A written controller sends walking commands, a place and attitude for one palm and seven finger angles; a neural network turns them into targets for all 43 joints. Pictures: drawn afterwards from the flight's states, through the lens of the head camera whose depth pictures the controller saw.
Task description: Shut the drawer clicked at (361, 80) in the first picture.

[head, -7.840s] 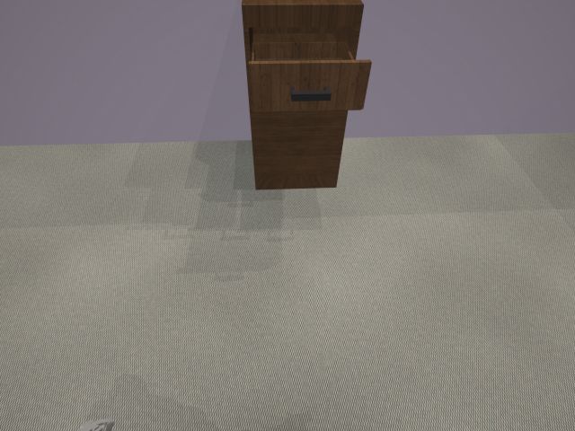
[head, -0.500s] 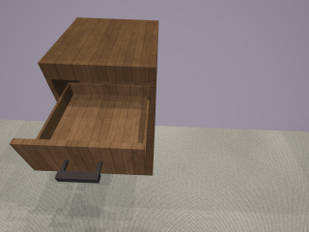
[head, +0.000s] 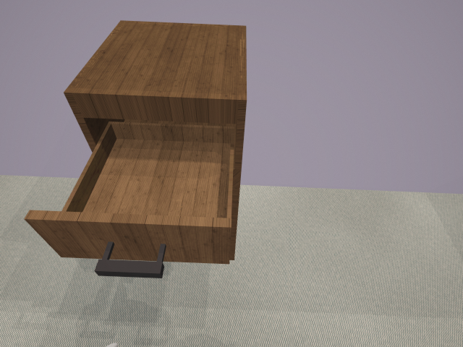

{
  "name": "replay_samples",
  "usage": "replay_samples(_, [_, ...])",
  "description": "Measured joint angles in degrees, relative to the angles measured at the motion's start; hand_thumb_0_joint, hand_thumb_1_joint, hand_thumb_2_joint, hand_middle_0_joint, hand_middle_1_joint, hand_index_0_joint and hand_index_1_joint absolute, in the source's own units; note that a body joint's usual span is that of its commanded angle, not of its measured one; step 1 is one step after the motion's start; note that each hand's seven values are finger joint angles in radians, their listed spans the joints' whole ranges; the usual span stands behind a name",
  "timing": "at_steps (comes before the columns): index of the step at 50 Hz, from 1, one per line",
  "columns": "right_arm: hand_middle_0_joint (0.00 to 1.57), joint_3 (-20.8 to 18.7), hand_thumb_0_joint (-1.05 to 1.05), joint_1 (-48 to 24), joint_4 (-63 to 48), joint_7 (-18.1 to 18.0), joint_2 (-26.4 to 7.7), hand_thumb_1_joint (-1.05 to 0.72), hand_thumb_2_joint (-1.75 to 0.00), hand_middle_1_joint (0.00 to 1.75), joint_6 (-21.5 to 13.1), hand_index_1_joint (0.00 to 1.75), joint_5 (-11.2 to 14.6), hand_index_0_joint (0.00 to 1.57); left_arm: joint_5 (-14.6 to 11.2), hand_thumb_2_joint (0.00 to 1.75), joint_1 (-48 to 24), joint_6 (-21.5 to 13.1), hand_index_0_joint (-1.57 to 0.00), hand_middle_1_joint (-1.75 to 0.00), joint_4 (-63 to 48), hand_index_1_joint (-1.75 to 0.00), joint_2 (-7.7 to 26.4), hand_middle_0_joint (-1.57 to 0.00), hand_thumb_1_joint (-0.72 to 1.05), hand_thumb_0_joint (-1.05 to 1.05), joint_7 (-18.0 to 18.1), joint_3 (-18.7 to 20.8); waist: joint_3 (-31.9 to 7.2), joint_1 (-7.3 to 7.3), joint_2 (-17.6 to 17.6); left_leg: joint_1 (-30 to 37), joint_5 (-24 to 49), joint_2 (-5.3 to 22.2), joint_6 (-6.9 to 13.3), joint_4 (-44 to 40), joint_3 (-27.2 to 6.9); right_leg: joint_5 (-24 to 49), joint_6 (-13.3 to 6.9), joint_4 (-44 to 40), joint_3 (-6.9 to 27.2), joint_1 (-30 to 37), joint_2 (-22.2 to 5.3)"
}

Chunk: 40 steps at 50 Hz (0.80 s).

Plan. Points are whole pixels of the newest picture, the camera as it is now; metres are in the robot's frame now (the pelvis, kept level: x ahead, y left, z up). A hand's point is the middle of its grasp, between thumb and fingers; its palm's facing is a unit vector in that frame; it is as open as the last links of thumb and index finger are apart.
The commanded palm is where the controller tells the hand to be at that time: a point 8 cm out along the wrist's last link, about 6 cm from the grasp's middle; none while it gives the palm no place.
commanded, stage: raise the hand and make a fist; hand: left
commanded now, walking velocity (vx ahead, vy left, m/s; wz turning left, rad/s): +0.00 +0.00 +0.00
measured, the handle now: (133, 258) +0.29 +0.22 -0.05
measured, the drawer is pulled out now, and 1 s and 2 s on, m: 0.30 0.27 0.27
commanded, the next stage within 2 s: bring the fist close to the handle in 1.80 s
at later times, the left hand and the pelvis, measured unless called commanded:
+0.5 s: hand out of the picture +0.12 +0.16 -0.03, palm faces +0.07 -1.00 -0.05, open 5.0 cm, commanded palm +0.09 +0.23 -0.02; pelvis -0.03 -0.06 -0.09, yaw +3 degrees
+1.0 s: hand out of the picture +0.12 +0.17 +0.00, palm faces +0.06 -1.00 -0.05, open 3.1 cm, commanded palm +0.07 +0.22 +0.02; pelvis -0.03 -0.02 -0.06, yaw +2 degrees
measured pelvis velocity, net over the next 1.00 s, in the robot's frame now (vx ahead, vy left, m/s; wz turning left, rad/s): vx -0.03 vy -0.02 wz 0.03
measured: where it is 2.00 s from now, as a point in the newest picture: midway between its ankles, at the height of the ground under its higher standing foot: outside the picture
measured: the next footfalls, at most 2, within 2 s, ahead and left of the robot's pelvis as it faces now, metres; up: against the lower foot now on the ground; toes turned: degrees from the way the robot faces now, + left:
none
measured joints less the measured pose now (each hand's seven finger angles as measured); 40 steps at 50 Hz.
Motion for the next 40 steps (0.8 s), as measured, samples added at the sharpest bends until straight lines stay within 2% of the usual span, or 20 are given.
replay_samples(3, [0.2,-1.5,0.02,-0.7,-5.3,0.2,-1.9,-0.93,-0.9,0.3,-4.9,0.3,-0.5,0.2,-2.3,0.9,-1.0,-6.1,-0.23,-0.34,-14.4,-0.34,-0.7,-0.23,0.92,0.02,-0.2,0.9,-2.0,-1.97,1.2,-4.7,-1.3,-0.4,0.2,4.5,-1.2,-1.7,0.7,3.5,-0.6,-3.7,-0.4])
replay_samples(5, [0.2,-2.5,0.02,-3.2,-8.6,1.2,-2.8,-0.92,-0.9,0.3,-5.7,0.3,-1.1,0.2,-3.0,0.9,-1.3,-9.6,-0.24,-0.37,-15.0,-0.36,-1.6,-0.26,0.92,0.01,-2.1,3.1,-4.1,-2.72,2.0,-9.4,-2.9,0.5,-0.1,8.7,-1.1,-2.5,0.8,6.5,-0.6,-7.9,0.3])
replay_samples(6, [0.2,-3.0,0.01,-4.6,-10.5,1.7,-2.9,-0.92,-0.9,0.3,-5.8,0.3,-1.4,0.2,-3.7,0.9,-0.3,-13.0,-0.24,-0.38,-14.5,-0.37,-1.8,-0.27,0.92,0.0,-3.9,4.2,-5.1,-2.77,1.8,-12.2,-3.9,1.0,-0.3,11.3,-0.8,-3.2,0.6,8.9,-0.3,-10.8,0.7])
replay_samples(9, [0.2,-4.5,0.01,-7.8,-16.1,2.7,-3.1,-0.91,-0.9,0.3,-6.5,0.3,-2.0,0.2,-5.0,0.9,3.4,-22.9,-0.28,-0.43,-17.3,-0.42,-1.7,-0.32,0.92,0.0,-9.9,4.9,-7.4,-1.44,0.2,-20.7,-7.5,2.5,-1.0,20.1,-0.7,-6.3,-0.3,17.1,-0.2,-19.2,1.8])
replay_samples(13, [0.2,-6.2,0.01,-12.3,-20.7,3.1,-4.5,-0.91,-0.9,0.3,-7.1,0.3,-2.2,0.2,-5.6,0.9,6.8,-34.7,-0.36,-0.51,-23.1,-0.5,-0.7,-0.39,0.91,0.01,-15.8,5.8,-9.2,0.77,-0.2,-30.6,-11.6,3.8,-1.9,31.1,-2.6,-10.4,-1.6,26.8,-2.2,-27.9,2.6])
replay_samples(15, [0.2,-6.4,0.01,-14.5,-22.1,2.9,-5.0,-0.91,-0.9,0.3,-6.8,0.3,-1.7,0.2,-6.9,0.9,6.4,-38.1,-0.41,-0.55,-24.6,-0.55,0.0,-0.43,0.91,0.01,-18.7,7.3,-9.5,1.77,-0.1,-34.7,-13.1,4.1,-2.6,35.7,-3.8,-11.9,-2.5,30.9,-3.3,-31.4,2.8])
replay_samples(17, [0.2,-6.0,0.01,-16.1,-23.3,2.3,-5.1,-0.91,-0.9,0.3,-6.2,0.3,-0.9,0.2,-8.8,0.9,5.0,-37.8,-0.45,-0.59,-25.3,-0.59,0.7,-0.47,0.9,0.01,-21.6,8.8,-9.2,2.68,0.3,-37.4,-14.1,4.4,-3.0,38.9,-5.0,-13.1,-3.0,33.7,-4.5,-33.6,3.0])
replay_samples(20, [0.2,-4.5,0.01,-16.6,-24.7,0.9,-4.1,-0.91,-0.9,0.3,-5.4,0.3,0.3,0.2,-11.0,0.9,2.6,-32.5,-0.52,-0.66,-25.8,-0.66,2.0,-0.53,0.9,0.01,-24.9,10.3,-8.6,3.43,1.2,-38.9,-14.6,4.6,-3.9,40.9,-6.5,-13.8,-3.7,35.1,-5.9,-34.4,3.3])
replay_samples(23, [0.2,-2.6,0.01,-15.4,-24.8,-0.2,-2.1,-0.91,-0.9,0.3,-4.6,0.3,0.7,0.2,-12.0,0.9,1.3,-27.0,-0.58,-0.72,-26.8,-0.72,3.3,-0.59,0.9,0.01,-26.7,11.3,-8.2,3.2,1.9,-38.0,-14.4,5.0,-4.2,40.3,-7.4,-13.6,-4.0,34.0,-6.7,-33.2,3.8])
replay_samples(26, [0.2,-1.2,0.01,-13.4,-23.5,-0.7,-0.2,-0.91,-0.9,0.3,-3.8,0.3,0.7,0.2,-12.6,0.9,0.7,-24.2,-0.64,-0.79,-27.3,-0.79,4.2,-0.65,0.9,0.02,-27.4,12.6,-8.2,2.25,2.3,-36.4,-13.7,5.3,-4.3,38.4,-7.6,-12.8,-4.1,31.9,-6.9,-31.5,4.2])
replay_samples(29, [0.2,-0.8,0.01,-11.1,-21.9,-0.7,0.6,-0.9,-0.9,0.3,-3.2,0.3,0.7,0.21,-13.3,0.9,0.8,-23.1,-0.71,-0.85,-26.9,-0.85,4.5,-0.71,0.9,0.02,-27.6,14.3,-8.1,1.06,2.7,-34.6,-12.9,5.4,-4.5,36.2,-7.3,-11.9,-4.0,29.8,-6.6,-29.9,4.4])
replay_samples(33, [0.2,-1.6,0.01,-8.4,-20.3,-0.8,-0.3,-0.9,-0.9,0.3,-3.1,0.3,0.9,0.21,-14.0,0.9,2.1,-23.0,-0.78,-0.94,-26.2,-0.94,4.7,-0.79,0.9,0.02,-27.6,15.4,-7.9,-0.09,3.1,-32.9,-11.9,5.2,-4.2,33.7,-6.4,-10.9,-3.6,27.8,-5.7,-28.6,4.3])
replay_samples(40, [0.2,-4.2,0.01,-5.9,-19.4,-0.8,-3.3,-0.9,-0.9,0.3,-4.9,0.3,1.2,0.2,-14.1,0.9,6.4,-25.8,-0.92,-1.09,-28.5,-1.09,3.7,-0.93,0.9,0.02,-26.5,13.7,-7.4,-0.68,2.9,-31.5,-11.3,4.8,-3.1,31.9,-5.1,-9.9,-2.7,26.1,-4.4,-27.6,3.9])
